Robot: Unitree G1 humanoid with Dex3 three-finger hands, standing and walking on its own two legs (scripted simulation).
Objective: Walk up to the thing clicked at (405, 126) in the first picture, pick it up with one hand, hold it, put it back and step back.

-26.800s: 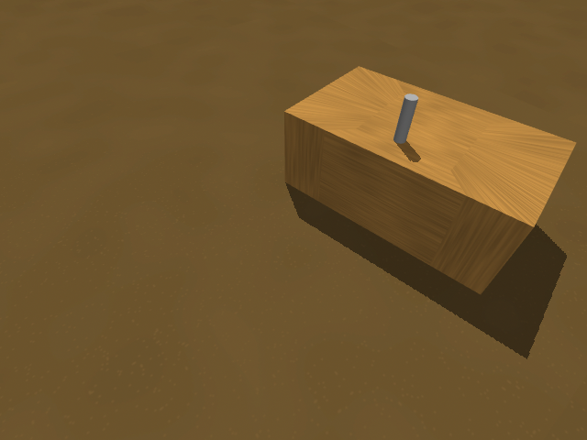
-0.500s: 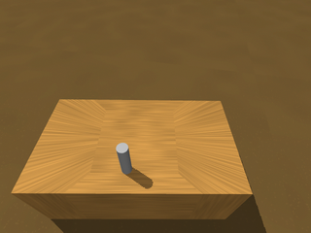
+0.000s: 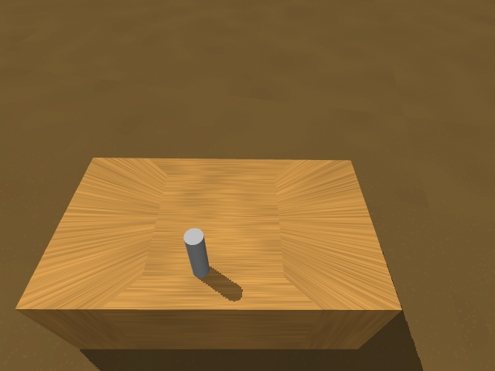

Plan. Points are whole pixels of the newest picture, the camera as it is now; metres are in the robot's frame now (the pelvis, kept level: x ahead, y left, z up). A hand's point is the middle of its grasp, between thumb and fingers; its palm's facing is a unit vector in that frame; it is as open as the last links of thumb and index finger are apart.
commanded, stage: stand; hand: left
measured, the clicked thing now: (197, 254) +0.47 +0.14 -0.27
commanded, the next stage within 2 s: step back in 0.44 s
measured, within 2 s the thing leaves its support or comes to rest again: neither
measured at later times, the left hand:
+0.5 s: hand out of the picture +0.06 +0.26 -0.16, palm faces +0.01 -0.94 -0.35, open 7.4 cm
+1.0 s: hand out of the picture +0.00 +0.27 -0.17, palm faces +0.06 -0.91 -0.40, open 7.4 cm
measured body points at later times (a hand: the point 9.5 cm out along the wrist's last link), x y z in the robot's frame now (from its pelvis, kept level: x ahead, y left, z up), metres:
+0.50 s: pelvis -0.01 +0.00 +0.00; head +0.01 -0.01 +0.45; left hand +0.06 +0.30 -0.13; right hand +0.07 -0.31 -0.14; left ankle +0.02 +0.14 -0.75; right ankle -0.03 -0.15 -0.75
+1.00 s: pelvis -0.11 -0.01 -0.03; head -0.02 +0.00 +0.41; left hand +0.00 +0.31 -0.15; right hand +0.00 -0.32 -0.16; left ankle -0.12 +0.10 -0.75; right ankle -0.04 -0.15 -0.75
